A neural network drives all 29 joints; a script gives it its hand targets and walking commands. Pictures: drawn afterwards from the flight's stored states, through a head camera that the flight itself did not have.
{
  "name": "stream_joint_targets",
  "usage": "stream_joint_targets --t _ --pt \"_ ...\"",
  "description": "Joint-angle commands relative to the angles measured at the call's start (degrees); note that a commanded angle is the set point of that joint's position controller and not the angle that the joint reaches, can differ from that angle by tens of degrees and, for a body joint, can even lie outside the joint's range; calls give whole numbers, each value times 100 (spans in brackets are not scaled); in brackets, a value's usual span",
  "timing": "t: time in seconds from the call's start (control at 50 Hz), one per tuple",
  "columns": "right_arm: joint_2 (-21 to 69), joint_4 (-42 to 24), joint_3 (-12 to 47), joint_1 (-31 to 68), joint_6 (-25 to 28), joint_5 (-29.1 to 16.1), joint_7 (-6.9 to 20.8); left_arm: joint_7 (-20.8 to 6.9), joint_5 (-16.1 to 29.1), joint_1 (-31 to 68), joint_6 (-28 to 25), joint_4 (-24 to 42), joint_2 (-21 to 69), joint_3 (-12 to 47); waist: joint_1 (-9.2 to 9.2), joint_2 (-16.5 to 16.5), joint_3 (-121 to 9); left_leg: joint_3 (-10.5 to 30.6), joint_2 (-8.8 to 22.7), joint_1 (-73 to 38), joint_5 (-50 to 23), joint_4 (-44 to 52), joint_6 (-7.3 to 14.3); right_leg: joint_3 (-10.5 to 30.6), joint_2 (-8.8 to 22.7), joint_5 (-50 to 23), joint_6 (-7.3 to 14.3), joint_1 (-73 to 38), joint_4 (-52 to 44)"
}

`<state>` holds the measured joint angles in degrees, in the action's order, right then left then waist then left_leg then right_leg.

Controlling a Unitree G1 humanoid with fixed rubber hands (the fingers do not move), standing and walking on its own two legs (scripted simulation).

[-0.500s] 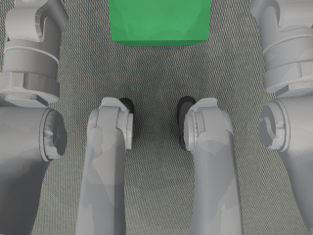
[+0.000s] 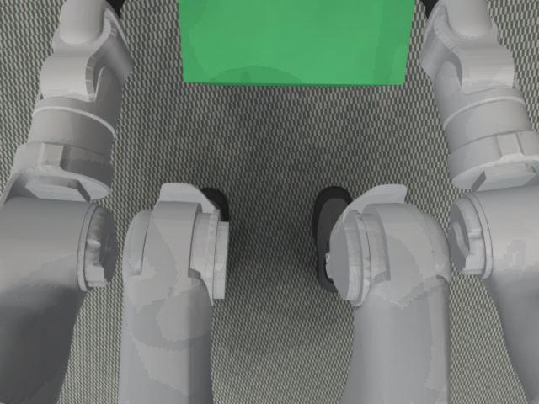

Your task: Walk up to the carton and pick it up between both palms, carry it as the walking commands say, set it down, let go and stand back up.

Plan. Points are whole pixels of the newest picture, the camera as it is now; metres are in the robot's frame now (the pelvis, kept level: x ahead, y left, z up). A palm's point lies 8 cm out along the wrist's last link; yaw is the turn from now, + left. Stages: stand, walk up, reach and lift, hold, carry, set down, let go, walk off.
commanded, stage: reach and lift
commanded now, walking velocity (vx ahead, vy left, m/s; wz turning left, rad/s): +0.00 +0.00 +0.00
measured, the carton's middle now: out of the picture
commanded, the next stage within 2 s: none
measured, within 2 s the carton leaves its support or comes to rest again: leaves its support in 1.64 s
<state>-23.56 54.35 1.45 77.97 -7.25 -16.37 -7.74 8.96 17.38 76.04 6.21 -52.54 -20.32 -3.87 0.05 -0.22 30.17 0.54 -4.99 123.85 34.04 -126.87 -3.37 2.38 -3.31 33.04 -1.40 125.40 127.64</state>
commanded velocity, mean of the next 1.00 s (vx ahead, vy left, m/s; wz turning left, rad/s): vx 0.00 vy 0.00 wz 0.00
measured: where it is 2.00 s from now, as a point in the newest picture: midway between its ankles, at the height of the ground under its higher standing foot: (269, 256)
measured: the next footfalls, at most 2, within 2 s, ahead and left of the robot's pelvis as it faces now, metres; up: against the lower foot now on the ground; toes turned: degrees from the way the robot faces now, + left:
none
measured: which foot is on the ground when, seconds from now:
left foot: down 0.00-1.00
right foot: down 0.00-1.00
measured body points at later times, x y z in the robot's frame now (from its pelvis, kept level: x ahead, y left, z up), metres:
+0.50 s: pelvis +0.00 +0.00 -0.01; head +0.38 -0.02 +0.23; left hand +0.54 +0.17 -0.20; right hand +0.54 -0.19 -0.21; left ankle +0.12 +0.12 -0.33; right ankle +0.12 -0.12 -0.33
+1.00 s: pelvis -0.01 +0.00 +0.00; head +0.37 -0.01 +0.23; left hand +0.55 +0.13 -0.19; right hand +0.55 -0.17 -0.20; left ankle +0.12 +0.12 -0.33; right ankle +0.12 -0.12 -0.33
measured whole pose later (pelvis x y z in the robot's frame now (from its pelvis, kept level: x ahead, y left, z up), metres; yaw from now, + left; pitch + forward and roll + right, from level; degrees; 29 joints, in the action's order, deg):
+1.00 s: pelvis -0.01 +0.00 +0.00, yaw +0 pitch +31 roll +2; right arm -20.1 65.4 2.6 85.9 -2.4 -17.5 -10.3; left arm 10.9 14.8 87.0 2.5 -65.8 -15.2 -2.8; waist -0.2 -0.1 29.9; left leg 1.0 -4.7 124.0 33.1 -126.5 -3.6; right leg 1.6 -3.1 32.0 -1.0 125.5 127.1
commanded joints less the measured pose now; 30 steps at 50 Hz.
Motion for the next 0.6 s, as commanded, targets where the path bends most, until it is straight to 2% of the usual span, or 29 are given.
stream_joint_targets --t 0.0,0.02,0.04,0.06,0.08,0.1,0.12,0.16,0.18,0.2,0.22,0.24,0.26,0.28,0.3,0.32,0.34,0.36,0.38,0.4,0.42,0.44,0.46,0.48,0.5,0.52,0.54,0.56,0.58 --pt "-750 -704 -692 1891 515 116 104 5 -133 2120 -382 899 -545 -130 -250 75 -9801 -321 196 -3932 -2050 858 75 -352 121 -1993 73 -3822 -954" --pt "-695 -289 -626 1970 499 201 112 -4 -171 1888 -350 271 -261 -76 -99 112 -9390 -255 181 -3778 -2092 1004 55 -414 196 -2004 22 -3587 -889" --pt "-846 -783 -641 2326 488 94 116 33 -108 2223 -337 650 -364 -69 -150 239 -9777 -282 218 -4319 -2176 875 42 -464 163 -1996 14 -3734 -914" --pt "-767 -852 -569 2389 564 72 118 36 -8 2131 -352 510 -270 56 -140 18 -10016 -261 142 -4314 -2309 887 70 -645 166 -1996 -81 -3809 -862" --pt "-698 -412 -653 2158 510 228 128 52 61 2142 -349 673 -169 -12 -219 -127 -9545 -251 69 -3831 -2229 885 -22 -447 173 -2074 78 -3830 -956" --pt "-664 -462 -522 2210 528 115 150 24 115 2208 -390 695 -224 26 -173 -250 -9590 -328 177 -3732 -2061 834 -14 -458 251 -1875 -43 -3934 -968" --pt "-460 -152 -437 1933 537 23 190 61 -46 2535 -455 1004 -370 -58 -26 -21 -9871 -340 171 -3943 -2205 840 -18 -419 184 -2150 77 -4042 -891" --pt "-843 42 -814 1757 597 311 168 21 -71 1939 -413 378 -268 193 -451 40 -9232 -194 198 -3946 -2115 977 14 -564 229 -1950 45 -3522 -823" --pt "-614 -192 -502 1828 637 132 169 58 -60 1815 -479 428 -246 11 -100 17 -9642 -331 151 -3756 -2420 706 -23 -365 234 -2251 61 -3988 -841" --pt "-502 -312 -565 1889 598 275 129 4 -52 1810 -476 539 -308 -28 -56 -122 -9773 -198 113 -3749 -2633 849 8 -390 202 -2569 29 -4108 -810" --pt "-721 -520 -617 2092 668 172 80 34 -19 1969 -490 506 -405 5 -346 -266 -10264 -233 135 -4069 -2677 642 26 -493 193 -2571 -7 -4210 -761" --pt "-796 -835 -767 2099 711 209 9 109 -27 1958 -499 877 -350 -42 -81 -153 -10478 -292 73 -3771 -2766 632 -20 -300 203 -2662 -1 -4378 -802" --pt "-400 -657 -274 2144 661 -27 51 43 -12 1729 -501 239 -156 13 80 -326 -10413 -289 201 -3914 -2717 732 97 -335 196 -2722 -91 -4594 -855" --pt "-587 -170 -440 1682 634 259 90 16 -5 1556 -418 46 -182 -48 -29 -333 -9813 -306 106 -3459 -2453 789 35 -411 193 -2540 -32 -4438 -812" --pt "-324 -560 -172 2185 643 74 76 5 186 1857 -449 221 -66 131 -5 -580 -9941 -320 146 -3538 -2379 736 68 -315 228 -2438 -70 -4622 -932" --pt "-455 -304 -299 2085 624 120 108 -24 150 1979 -426 307 -242 -18 -67 -572 -9550 -384 156 -3268 -1979 842 58 -371 183 -2084 -34 -4350 -997" --pt "-308 -573 -267 2084 612 -16 59 46 -56 1853 -491 334 -426 -147 248 -341 -9823 -436 223 -3271 -2243 699 50 -146 240 -2380 -116 -4427 -920" --pt "-360 -535 -293 2143 610 25 66 5 -8 2048 -516 490 -365 -48 78 -479 -10090 -497 156 -3504 -2377 715 92 -299 146 -2554 -120 -4666 -964" --pt "-64 -427 25 2075 579 -97 96 20 -196 1886 -538 261 -395 -250 496 -311 -9922 -561 158 -3000 -2309 676 15 -104 160 -2573 -80 -4571 -932" --pt "38 -483 183 2238 572 -131 123 -26 -52 1981 -526 196 -61 1 269 -233 -9790 -435 220 -3239 -2278 788 53 -157 152 -2647 -46 -4671 -904" --pt "43 -247 115 2318 564 -110 82 -49 -67 2061 -547 103 -36 118 342 -72 -9745 -505 171 -3377 -2270 844 39 -198 158 -2460 -72 -4587 -970" --pt "-303 -595 -112 2349 610 -158 77 1 22 2015 -504 153 -23 128 -8 -79 -9774 -510 215 -3544 -2346 746 28 -359 147 -2571 -82 -4563 -887" --pt "-221 -825 -50 2352 622 -223 62 37 -75 2266 -568 480 -207 -19 131 -84 -10070 -514 178 -3645 -2289 789 81 -316 109 -2440 -78 -4508 -962" --pt "-224 -545 7 2250 663 -87 11 5 100 2139 -561 415 220 235 57 -65 -10130 -484 28 -3865 -2716 752 -2 -341 85 -2767 -14 -4523 -956" --pt "-313 -709 -33 2410 721 -63 -20 -18 186 2118 -585 232 270 141 -162 -187 -10074 -455 79 -3633 -2593 740 14 -294 87 -2863 -24 -4750 -1013" --pt "161 -681 -50 2230 701 -133 -27 -5 182 2359 -647 878 97 303 -110 -213 -10194 -513 92 -3554 -2499 771 32 -259 110 -2869 -91 -4927 -996" --pt "-156 -891 -56 2462 688 -64 -46 2 59 1905 -575 307 -3 135 -46 -278 -9808 -494 124 -3416 -2428 787 27 -255 83 -2756 -75 -4632 -1054" --pt "115 -308 96 2220 626 98 -48 4 215 2350 -620 397 45 83 -121 -585 -10044 -450 17 -3326 -2410 799 61 -218 84 -2926 -73 -5073 -1050" --pt "118 -595 -13 2334 645 35 -59 48 156 2249 -614 559 15 85 55 -424 -9844 -486 24 -3087 -2356 850 14 -129 92 -2894 -26 -4901 -1122"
